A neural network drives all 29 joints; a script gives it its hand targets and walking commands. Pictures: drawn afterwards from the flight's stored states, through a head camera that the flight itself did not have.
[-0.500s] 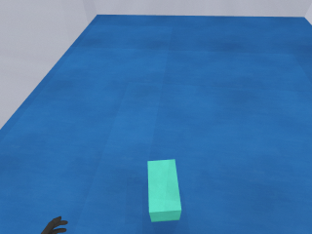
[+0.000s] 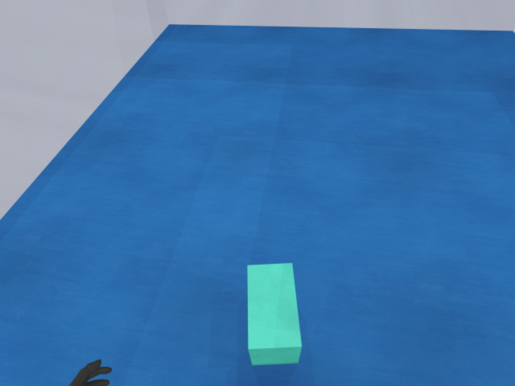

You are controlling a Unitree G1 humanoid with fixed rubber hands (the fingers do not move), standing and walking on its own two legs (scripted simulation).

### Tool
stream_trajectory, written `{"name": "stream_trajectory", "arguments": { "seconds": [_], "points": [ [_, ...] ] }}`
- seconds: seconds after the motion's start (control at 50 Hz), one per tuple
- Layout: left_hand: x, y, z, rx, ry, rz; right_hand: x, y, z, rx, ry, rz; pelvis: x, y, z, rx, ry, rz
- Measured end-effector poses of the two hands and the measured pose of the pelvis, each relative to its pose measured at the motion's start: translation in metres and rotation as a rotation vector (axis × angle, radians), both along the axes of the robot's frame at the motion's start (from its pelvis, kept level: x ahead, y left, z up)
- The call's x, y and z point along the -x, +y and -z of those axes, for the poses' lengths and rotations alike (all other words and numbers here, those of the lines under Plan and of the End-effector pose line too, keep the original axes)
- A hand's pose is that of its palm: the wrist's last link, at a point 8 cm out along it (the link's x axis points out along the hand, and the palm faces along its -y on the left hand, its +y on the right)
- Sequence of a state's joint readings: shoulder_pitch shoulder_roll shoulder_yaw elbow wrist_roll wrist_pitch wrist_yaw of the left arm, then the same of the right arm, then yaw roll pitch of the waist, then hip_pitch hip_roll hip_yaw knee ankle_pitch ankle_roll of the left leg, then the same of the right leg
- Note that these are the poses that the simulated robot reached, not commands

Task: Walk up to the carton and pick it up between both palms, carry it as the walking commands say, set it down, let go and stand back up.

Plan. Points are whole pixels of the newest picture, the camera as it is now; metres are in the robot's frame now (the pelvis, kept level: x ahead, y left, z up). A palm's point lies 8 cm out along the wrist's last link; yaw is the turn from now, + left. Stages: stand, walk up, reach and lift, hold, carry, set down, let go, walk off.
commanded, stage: walk up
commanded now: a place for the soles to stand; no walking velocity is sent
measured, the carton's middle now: (272, 313) +0.47 +0.01 -0.64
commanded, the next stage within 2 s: none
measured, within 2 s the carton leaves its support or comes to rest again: neither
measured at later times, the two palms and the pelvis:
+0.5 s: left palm out of the picture +0.12 +0.32 -0.07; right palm out of the picture +0.08 -0.32 -0.09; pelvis +0.00 +0.00 +0.00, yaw +1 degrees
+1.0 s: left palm out of the picture +0.10 +0.33 -0.07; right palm out of the picture +0.08 -0.31 -0.09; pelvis -0.01 +0.01 +0.00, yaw +3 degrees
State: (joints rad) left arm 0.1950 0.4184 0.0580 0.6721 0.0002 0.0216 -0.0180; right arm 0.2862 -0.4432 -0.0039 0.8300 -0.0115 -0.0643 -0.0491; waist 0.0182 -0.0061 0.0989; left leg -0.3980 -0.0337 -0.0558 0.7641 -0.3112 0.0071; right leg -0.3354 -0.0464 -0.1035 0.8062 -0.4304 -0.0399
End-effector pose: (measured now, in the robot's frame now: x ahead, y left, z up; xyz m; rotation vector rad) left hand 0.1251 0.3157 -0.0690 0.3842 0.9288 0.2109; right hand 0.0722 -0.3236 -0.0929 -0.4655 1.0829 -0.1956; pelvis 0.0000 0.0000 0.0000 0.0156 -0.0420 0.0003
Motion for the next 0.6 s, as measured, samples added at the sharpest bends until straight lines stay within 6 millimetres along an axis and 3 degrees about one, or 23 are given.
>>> {"name": "stream_trajectory", "arguments": {
  "seconds": [0.6],
  "points": [
    [0.010,0.004,0.001,0.004,-0.001,-0.021,-0.009,0.004,-0.002,0.000,-0.013,-0.026,0.004,0.002,-0.001,0.004,-0.002,-0.023]
  ]
}}
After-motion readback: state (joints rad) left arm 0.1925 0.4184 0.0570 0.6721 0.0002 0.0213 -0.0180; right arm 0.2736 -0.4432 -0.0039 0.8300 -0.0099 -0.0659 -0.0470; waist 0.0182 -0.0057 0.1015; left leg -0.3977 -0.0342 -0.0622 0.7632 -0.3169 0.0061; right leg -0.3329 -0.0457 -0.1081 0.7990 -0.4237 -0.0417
